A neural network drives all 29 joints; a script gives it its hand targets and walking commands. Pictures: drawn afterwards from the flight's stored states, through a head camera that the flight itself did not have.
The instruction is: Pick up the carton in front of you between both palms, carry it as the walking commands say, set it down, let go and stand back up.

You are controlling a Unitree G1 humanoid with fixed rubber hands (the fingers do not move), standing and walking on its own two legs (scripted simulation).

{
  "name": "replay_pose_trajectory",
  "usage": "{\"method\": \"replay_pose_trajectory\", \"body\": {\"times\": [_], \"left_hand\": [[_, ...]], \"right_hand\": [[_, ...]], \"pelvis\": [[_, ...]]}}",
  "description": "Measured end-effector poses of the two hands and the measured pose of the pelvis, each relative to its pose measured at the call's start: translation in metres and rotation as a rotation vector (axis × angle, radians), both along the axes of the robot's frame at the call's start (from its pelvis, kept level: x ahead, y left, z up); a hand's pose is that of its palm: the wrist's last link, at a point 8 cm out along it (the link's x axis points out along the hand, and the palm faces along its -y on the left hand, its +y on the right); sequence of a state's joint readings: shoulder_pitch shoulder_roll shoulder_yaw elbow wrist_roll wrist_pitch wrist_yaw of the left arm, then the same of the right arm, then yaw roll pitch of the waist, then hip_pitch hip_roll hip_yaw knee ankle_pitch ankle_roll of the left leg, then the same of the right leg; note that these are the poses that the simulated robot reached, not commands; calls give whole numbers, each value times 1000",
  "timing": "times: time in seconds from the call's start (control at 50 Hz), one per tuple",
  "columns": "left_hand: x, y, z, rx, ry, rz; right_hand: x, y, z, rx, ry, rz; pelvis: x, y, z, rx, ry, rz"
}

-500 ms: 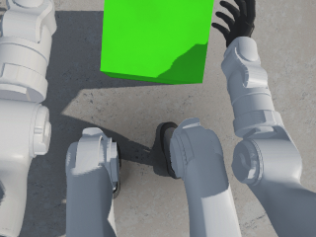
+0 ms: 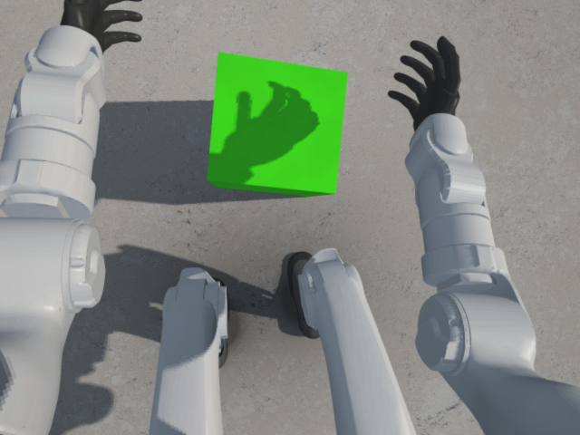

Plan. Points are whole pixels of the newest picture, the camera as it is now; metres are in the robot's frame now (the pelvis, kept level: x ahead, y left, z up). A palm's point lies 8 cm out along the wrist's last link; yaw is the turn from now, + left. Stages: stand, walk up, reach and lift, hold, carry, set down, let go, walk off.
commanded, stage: set down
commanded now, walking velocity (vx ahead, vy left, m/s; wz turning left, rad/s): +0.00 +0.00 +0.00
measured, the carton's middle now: (271, 139) +0.50 -0.05 -0.40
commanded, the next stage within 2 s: let go in 0.32 s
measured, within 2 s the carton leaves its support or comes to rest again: neither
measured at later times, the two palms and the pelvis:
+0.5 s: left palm out of the picture +0.54 +0.18 +0.03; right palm (519, 91) +0.45 -0.21 +0.03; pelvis +0.03 +0.00 +0.13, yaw +2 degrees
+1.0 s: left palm out of the picture +0.37 +0.20 +0.14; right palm out of the picture +0.31 -0.24 +0.16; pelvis +0.10 -0.02 +0.23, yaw +2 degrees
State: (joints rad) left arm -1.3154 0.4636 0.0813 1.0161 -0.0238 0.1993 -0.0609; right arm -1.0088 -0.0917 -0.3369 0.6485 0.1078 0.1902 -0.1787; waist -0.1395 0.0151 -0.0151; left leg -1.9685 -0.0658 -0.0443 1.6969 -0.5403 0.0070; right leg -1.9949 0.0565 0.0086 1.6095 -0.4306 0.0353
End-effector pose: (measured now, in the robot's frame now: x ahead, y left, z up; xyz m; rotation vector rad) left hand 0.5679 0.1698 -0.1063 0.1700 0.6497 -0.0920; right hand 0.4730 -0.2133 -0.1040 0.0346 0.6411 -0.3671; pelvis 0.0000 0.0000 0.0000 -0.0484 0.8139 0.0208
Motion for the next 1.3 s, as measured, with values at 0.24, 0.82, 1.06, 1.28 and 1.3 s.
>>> {"method": "replay_pose_trajectory", "body": {"times": [0.24, 0.82, 1.06, 1.28, 1.3], "left_hand": [[1, 4, 79, -1, 7, -9], [-156, 30, 207, 71, 62, 189], [-210, 38, 254, 67, 83, 163], [-270, 64, 286, 70, 108, 180], [-275, 66, 289, 71, 112, 183]], "right_hand": [[-3, -1, 76, 0, -4, 4], [-108, -24, 220, -71, 165, 353], [-174, -29, 274, -59, 173, 315], [-188, -17, 293, -63, 167, 349], [-187, -16, 293, -63, 165, 352]], "pelvis": [[13, 2, 69, 7, -6, 7], [73, -14, 206, 55, -321, 24], [111, -13, 240, 55, -560, 4], [124, 0, 255, 45, -739, 4], [123, 1, 256, 46, -753, 5]]}}
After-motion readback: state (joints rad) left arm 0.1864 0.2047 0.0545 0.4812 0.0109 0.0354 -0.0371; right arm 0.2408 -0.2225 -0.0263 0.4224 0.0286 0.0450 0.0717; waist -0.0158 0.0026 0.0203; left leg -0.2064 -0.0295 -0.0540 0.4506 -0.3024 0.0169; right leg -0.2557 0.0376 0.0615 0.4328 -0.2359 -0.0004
